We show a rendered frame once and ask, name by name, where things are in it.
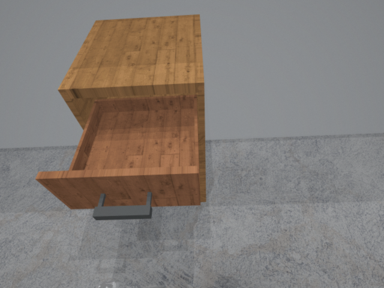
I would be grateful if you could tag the cabinet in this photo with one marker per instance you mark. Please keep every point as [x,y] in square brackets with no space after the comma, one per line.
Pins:
[139,57]

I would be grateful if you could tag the handle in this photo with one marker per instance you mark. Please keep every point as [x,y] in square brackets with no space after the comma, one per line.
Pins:
[102,212]

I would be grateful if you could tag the drawer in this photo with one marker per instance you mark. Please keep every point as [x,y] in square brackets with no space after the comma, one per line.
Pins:
[129,147]

